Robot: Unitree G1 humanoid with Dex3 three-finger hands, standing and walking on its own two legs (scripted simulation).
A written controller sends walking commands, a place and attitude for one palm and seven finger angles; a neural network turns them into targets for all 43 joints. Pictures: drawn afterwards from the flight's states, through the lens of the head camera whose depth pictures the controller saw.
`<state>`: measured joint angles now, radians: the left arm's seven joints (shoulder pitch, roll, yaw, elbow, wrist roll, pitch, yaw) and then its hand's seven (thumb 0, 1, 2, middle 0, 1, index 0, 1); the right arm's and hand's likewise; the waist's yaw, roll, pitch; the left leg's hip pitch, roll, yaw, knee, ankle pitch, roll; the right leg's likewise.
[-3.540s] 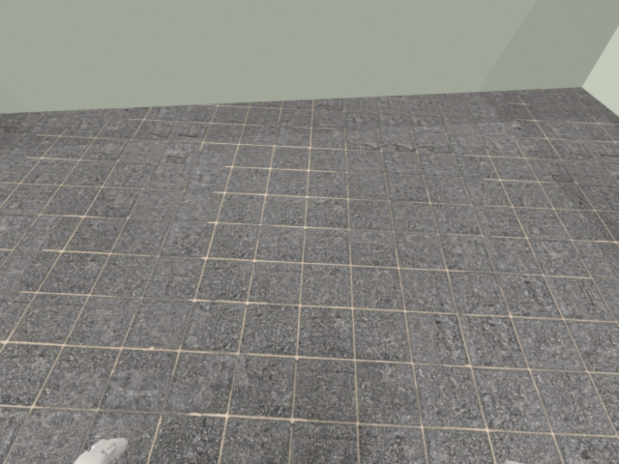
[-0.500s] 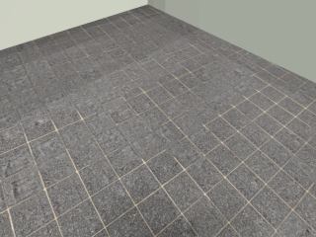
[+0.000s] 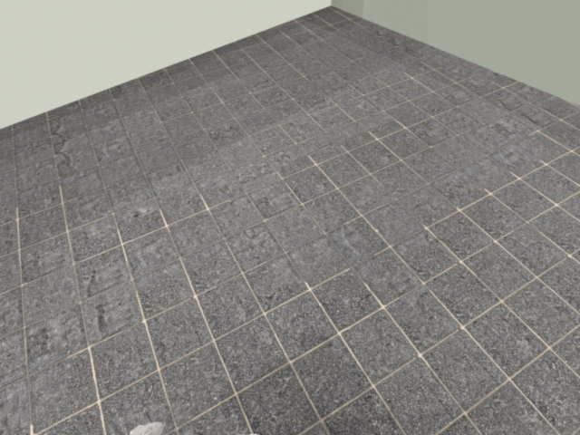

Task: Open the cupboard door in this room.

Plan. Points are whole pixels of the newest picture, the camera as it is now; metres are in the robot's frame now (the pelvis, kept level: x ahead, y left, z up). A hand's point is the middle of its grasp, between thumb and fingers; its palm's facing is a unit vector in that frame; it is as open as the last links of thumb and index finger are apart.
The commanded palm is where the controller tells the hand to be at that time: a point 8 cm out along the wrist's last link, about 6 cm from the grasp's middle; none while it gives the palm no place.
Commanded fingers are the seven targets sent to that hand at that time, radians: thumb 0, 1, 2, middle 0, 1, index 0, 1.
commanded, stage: turn or walk to find it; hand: left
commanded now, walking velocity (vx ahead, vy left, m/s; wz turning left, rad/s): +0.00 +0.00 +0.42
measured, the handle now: out of the picture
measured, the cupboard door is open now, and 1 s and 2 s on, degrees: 0 0 0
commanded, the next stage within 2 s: none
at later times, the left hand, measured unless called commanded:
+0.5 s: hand out of the picture -0.05 +0.26 -0.19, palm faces +0.26 -0.94 -0.22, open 7.4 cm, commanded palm none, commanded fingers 0.00 0.90 0.90 -0.20 -0.30 -0.20 -0.30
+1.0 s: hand out of the picture -0.03 +0.23 -0.14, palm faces +0.39 -0.88 -0.27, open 7.4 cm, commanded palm none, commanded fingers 0.00 0.90 0.90 -0.20 -0.30 -0.20 -0.30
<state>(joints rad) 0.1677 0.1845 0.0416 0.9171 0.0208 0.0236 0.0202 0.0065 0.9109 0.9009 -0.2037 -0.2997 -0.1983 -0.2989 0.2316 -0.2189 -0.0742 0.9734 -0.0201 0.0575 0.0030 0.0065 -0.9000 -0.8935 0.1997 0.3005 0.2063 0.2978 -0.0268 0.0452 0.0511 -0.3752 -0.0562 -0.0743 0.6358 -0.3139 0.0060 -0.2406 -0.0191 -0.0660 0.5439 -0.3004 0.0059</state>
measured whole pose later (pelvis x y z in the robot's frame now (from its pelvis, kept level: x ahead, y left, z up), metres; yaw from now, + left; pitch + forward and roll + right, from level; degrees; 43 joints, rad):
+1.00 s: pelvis -0.06 +0.01 +0.00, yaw +24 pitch +0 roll +0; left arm 0.14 0.18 0.04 0.90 0.02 0.03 0.02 0.01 0.91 0.90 -0.20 -0.30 -0.20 -0.30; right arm 0.27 -0.22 -0.07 0.98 -0.02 0.06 0.00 0.01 -0.90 -0.89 0.20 0.30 0.21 0.30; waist -0.04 0.05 0.05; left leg -0.37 -0.07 -0.11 0.60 -0.27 0.00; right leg -0.24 -0.01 -0.05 0.54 -0.30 0.00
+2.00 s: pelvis -0.10 -0.04 +0.00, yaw +50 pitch -1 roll +2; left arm 0.18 0.17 0.03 0.90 0.02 0.02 0.02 0.01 0.91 0.90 -0.21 -0.30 -0.20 -0.30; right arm 0.23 -0.25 -0.09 0.98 -0.03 0.08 0.01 0.01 -0.90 -0.89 0.20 0.30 0.20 0.30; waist -0.02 0.06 0.06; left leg -0.46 -0.04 -0.06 1.03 -0.43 -0.02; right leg -0.25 -0.06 -0.12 0.56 -0.30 -0.04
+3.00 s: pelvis -0.11 -0.09 +0.01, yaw +76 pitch -2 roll +2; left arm 0.21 0.16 0.02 0.93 0.02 0.02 0.02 0.01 0.91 0.90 -0.21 -0.30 -0.20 -0.30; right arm 0.24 -0.26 -0.09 0.99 -0.03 0.09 0.02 0.01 -0.90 -0.89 0.20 0.30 0.20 0.30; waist -0.02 0.05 0.05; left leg -0.49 0.01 -0.04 1.18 -0.34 -0.05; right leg -0.22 -0.08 -0.17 0.50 -0.25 -0.04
